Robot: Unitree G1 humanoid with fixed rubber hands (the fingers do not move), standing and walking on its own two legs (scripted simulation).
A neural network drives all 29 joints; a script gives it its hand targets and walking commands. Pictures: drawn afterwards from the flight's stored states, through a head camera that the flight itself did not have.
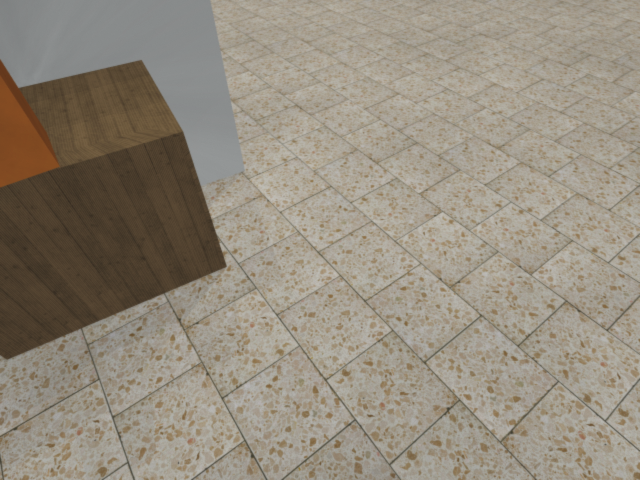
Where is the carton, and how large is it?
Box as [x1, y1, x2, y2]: [0, 60, 59, 186]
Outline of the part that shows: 0,60 0,186 59,166 46,132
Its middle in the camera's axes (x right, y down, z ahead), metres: -0.80 -0.30 +0.90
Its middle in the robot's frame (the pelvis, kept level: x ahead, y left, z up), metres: +0.90 +0.81 +0.01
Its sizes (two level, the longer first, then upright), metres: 0.195 0.184 0.294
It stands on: a pedestal, 0.64 m high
